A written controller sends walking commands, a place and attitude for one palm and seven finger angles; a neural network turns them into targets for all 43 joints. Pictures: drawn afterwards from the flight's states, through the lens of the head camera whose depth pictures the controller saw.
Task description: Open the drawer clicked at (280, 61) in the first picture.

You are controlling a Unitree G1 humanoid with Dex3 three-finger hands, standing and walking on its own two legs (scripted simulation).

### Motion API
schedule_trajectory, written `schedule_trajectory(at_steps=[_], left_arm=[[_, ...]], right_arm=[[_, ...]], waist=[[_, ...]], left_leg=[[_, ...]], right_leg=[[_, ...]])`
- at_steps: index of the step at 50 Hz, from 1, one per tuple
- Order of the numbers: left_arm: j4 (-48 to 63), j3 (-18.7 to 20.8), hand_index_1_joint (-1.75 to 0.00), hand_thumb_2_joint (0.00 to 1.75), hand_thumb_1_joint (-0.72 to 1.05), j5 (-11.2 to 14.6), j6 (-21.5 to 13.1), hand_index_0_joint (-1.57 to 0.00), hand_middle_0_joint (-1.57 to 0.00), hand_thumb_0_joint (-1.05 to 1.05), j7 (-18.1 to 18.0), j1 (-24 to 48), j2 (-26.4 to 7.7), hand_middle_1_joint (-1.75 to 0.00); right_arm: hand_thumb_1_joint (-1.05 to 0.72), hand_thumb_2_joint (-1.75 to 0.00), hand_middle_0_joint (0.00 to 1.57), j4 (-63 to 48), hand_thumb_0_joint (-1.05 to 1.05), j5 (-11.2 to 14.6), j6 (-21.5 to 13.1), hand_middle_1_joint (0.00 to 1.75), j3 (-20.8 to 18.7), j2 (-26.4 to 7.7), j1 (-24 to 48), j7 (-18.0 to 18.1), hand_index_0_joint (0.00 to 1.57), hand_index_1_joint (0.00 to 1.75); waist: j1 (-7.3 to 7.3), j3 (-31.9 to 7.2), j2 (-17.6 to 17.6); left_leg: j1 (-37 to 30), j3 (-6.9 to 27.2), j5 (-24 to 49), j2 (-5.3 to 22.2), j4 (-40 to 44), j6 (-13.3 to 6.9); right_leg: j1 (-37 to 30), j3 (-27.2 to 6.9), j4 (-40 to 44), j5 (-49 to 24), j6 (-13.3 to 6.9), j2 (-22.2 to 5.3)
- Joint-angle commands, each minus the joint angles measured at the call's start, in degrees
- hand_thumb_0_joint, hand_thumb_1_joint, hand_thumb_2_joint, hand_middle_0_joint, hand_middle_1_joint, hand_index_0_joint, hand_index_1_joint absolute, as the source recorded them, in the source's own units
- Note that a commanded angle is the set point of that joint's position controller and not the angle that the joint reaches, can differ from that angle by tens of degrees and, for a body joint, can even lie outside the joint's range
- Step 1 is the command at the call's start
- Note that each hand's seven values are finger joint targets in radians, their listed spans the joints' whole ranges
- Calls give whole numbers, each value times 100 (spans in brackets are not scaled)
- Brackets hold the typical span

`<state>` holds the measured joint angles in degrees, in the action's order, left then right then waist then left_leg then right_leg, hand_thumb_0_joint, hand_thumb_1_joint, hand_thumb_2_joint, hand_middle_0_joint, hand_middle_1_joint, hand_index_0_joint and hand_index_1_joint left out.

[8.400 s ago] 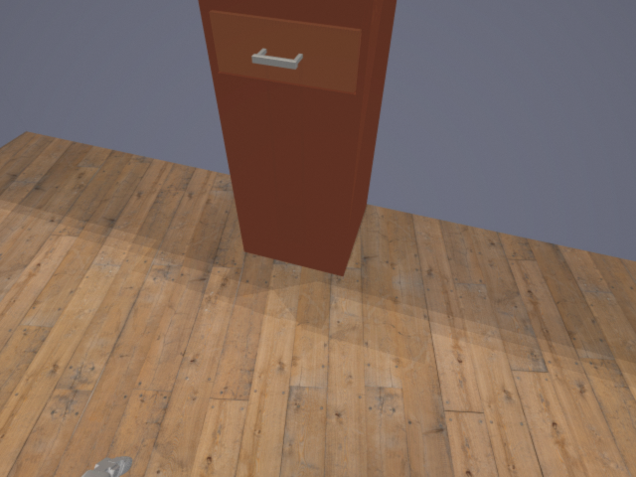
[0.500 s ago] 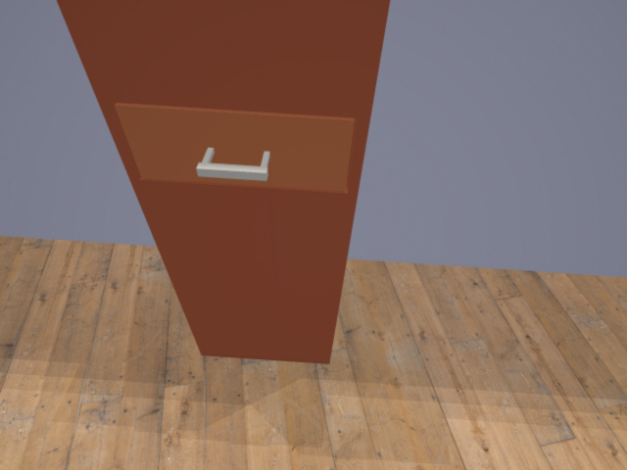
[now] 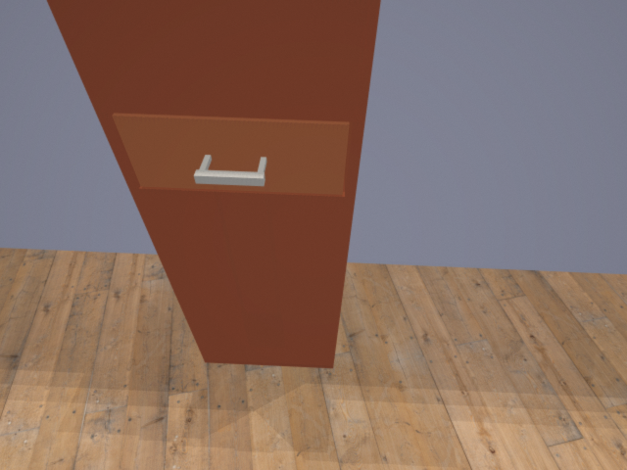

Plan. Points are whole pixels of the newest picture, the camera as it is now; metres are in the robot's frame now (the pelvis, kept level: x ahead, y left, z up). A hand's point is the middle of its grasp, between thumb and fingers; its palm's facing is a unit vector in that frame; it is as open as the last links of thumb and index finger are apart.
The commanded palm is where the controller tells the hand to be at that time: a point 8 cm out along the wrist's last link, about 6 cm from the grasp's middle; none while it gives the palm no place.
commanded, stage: look again from close up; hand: left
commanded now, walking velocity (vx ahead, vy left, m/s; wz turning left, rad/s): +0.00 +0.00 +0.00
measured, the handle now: (232, 170) +0.56 +0.18 +0.08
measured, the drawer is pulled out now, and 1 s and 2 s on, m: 0.00 0.00 0.00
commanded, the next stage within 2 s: raise the hand with hooked fingers in 0.34 s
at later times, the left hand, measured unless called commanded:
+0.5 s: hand out of the picture +0.00 +0.14 -0.17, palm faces -0.06 -0.98 -0.21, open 7.3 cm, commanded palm +0.11 +0.18 -0.06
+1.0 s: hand (171, 447) +0.16 +0.19 -0.03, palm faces -0.05 -0.16 -0.99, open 9.3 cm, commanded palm +0.17 +0.18 +0.05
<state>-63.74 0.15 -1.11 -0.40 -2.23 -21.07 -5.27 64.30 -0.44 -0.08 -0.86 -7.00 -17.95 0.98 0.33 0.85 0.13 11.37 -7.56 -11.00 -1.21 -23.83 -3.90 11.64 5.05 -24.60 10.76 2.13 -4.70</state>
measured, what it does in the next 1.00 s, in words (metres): shifts its weight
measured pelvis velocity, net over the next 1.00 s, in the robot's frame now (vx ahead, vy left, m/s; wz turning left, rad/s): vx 0.02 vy -0.06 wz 0.02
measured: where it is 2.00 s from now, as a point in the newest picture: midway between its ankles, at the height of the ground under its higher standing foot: outside the picture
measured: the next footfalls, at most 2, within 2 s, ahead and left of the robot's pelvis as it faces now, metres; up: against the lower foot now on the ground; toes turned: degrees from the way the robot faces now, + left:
none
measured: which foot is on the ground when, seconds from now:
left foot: down 0.00-1.00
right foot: down 0.00-1.00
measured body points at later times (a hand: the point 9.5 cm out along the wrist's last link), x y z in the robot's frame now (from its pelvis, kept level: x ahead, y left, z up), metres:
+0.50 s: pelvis +0.00 -0.01 +0.00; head +0.01 -0.01 +0.45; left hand +0.00 +0.19 -0.15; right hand +0.00 -0.22 -0.16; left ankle +0.03 +0.07 -0.74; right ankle +0.03 -0.14 -0.74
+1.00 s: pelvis +0.02 -0.06 -0.03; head +0.04 -0.07 +0.42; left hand +0.15 +0.19 +0.02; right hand +0.30 -0.26 -0.08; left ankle +0.03 +0.07 -0.74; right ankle +0.03 -0.14 -0.74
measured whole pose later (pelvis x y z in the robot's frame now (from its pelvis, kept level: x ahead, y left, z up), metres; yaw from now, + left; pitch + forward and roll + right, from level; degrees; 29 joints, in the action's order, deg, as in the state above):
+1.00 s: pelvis +0.02 -0.06 -0.03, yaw +1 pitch +4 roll +2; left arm 6.4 -4.1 -58.0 -0.2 -20.5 -31.0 -22.1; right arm 28.3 -3.9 4.1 -1.6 -14.7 -2.1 -2.4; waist 8.7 -3.7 -0.5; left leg 25.0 -4.9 -20.1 2.3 -41.0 0.7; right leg 26.1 2.5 -44.1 22.4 -3.6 0.5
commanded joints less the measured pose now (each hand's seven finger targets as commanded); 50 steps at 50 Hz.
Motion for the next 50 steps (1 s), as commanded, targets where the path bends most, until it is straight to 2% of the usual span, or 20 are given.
schedule_trajectory(at_steps=[1,21,22,23,24,25,26,27,29,31,32,34,35,36,38,40,43,44,47,50], left_arm=[[124,80,-30,90,90,-20,-79,-20,-20,0,-56,-478,-440,-30],[146,87,-30,90,90,-1,-84,-20,-20,0,-49,-407,-437,-30],[26,7,-30,90,90,-65,-141,-20,-20,0,-224,-459,-820,-30],[8979,-627,-32,89,88,-481,-1170,-20,-20,0,-222,3905,-1881,-32],[7375,-109,-33,88,85,-586,-669,-20,-20,0,-758,1688,-2000,-33],[7049,-144,-34,87,83,-359,-257,-21,-21,0,-1115,1350,-1547,-34],[5949,-807,-36,86,81,-559,386,-21,-21,0,-1191,-525,-628,-36],[7277,-1147,-37,85,78,-534,442,-21,-21,0,-1204,303,-431,-37],[7689,-1448,-40,83,74,-1434,416,-21,-21,0,-1364,-2,-583,-40],[7812,-1579,-43,81,69,-2413,454,-22,-22,0,-1593,230,-782,-43],[7363,-1413,-45,80,67,-2980,465,-22,-22,0,-1736,15,-918,-45],[6662,-1143,-48,78,62,-3903,482,-22,-22,0,-1913,-1160,-948,-48],[6208,-783,-50,77,60,-4251,444,-22,-22,0,-1924,-1921,-1167,-50],[6257,-627,-51,76,57,-4540,370,-22,-22,0,-1879,-2265,-1255,-51],[6575,-248,-54,74,53,-5058,170,-23,-23,0,-1835,-2035,-1579,-54],[7217,94,-57,72,48,-5375,11,-23,-23,0,-1873,-1569,-1968,-57],[8353,214,-62,69,41,-5729,-80,-24,-24,0,-2111,-856,-2225,-62],[8548,324,-63,68,39,-5795,-85,-24,-24,0,-2204,-667,-2367,-63],[9189,334,-68,65,32,-5854,-136,-24,-24,0,-2345,752,-2583,-68],[9162,168,-72,62,25,-5620,-410,-25,-25,0,-2212,1437,-2510,-72]], right_arm=[[-90,-90,20,-115,0,-21,-84,30,-81,-484,-409,29,20,30],[-90,-90,20,-55,0,-26,-73,30,-50,-400,-462,43,20,30],[-90,-90,20,-543,0,-7,-161,30,-2,-665,250,-14,20,30],[-90,-90,20,-2809,0,406,-939,30,207,-1497,246,277,20,30],[-90,-90,20,-2313,0,429,-1582,30,189,-1298,856,527,20,30],[-90,-90,20,-2009,0,463,-1841,30,-1,-1242,737,553,20,30],[-90,-90,20,-1980,0,580,-1888,30,61,-955,472,514,20,30],[-90,-90,20,-2447,0,630,-1975,30,51,-974,547,516,20,30],[-90,-90,20,-2679,0,500,-2283,30,27,-1256,739,499,20,30],[-90,-90,20,-2994,0,230,-2254,30,6,-1409,744,415,20,30],[-90,-90,20,-3123,0,104,-2128,30,-97,-1439,777,354,20,30],[-90,-90,20,-3567,0,-113,-1719,30,-241,-1473,1108,156,20,30],[-90,-90,20,-3659,0,-124,-1420,30,-293,-1458,1238,24,20,30],[-90,-90,20,-3811,0,-142,-1043,30,-243,-1429,1453,-82,20,30],[-90,-90,20,-4048,0,-161,-419,30,-210,-1324,1721,-230,20,30],[-90,-90,20,-4233,0,-143,-15,30,-202,-1248,1917,-332,20,30],[-90,-90,20,-4489,0,-221,227,30,-197,-1134,2027,-387,20,30],[-90,-90,20,-4512,0,-244,240,30,-199,-1118,1957,-383,20,30],[-90,-90,20,-4352,0,-398,241,30,-209,-1120,1932,-326,20,30],[-90,-90,20,-4225,0,-442,102,30,-183,-1138,1944,-234,20,30]], waist=[[-38,509,-150],[-42,536,20],[189,776,-458],[-539,-2369,1268],[73,-1872,1839],[-59,-1158,1597],[-24,-657,1019],[-101,-185,859],[-185,33,458],[-337,124,-476],[-287,329,-834],[114,328,-1415],[436,293,-1409],[646,74,-1437],[810,-267,-1625],[929,-552,-1199],[901,-1361,666],[829,-1575,933],[361,-1737,774],[21,-1294,260]], left_leg=[[456,904,-698,775,849,188],[415,832,-597,764,785,233],[831,636,-101,827,-438,397],[-1059,628,-19,301,332,179],[-939,882,-696,528,662,336],[-147,957,-1548,535,777,476],[218,995,-1749,478,759,383],[568,992,-1818,402,649,357],[687,1110,-1979,377,354,266],[985,1247,-1814,220,-36,222],[1183,1269,-1811,169,-232,240],[1324,989,-1406,12,-526,264],[1460,856,-905,-32,-624,299],[1500,707,-621,-66,-640,341],[1669,536,-142,-77,-748,360],[1656,478,96,-70,-798,362],[945,409,491,-64,-1025,326],[670,448,626,-66,-1170,323],[132,645,407,-111,-1607,223],[126,746,146,-175,-1833,129]], right_leg=[[93,-365,462,127,-215,-216],[122,-402,539,181,-254,-201],[324,-597,376,-793,-336,-412],[-183,-489,-347,-52,-431,367],[336,-71,-877,662,-523,398],[639,78,-976,1040,-443,458],[836,88,-879,987,-393,444],[770,98,-763,864,-354,412],[1219,-163,-607,1124,-385,448],[1613,-234,-647,1408,-421,520],[1918,-270,-614,1763,-427,518],[1892,-454,-379,2294,-474,529],[1637,-665,-327,2015,-548,542],[1355,-745,-432,1686,-598,543],[984,-887,-761,720,-630,514],[757,-1018,-940,257,-646,520],[825,-1206,-1204,-273,-756,619],[1044,-1297,-1218,-269,-781,656],[1734,-1608,-890,319,-698,562],[1948,-1641,-584,514,-571,475]])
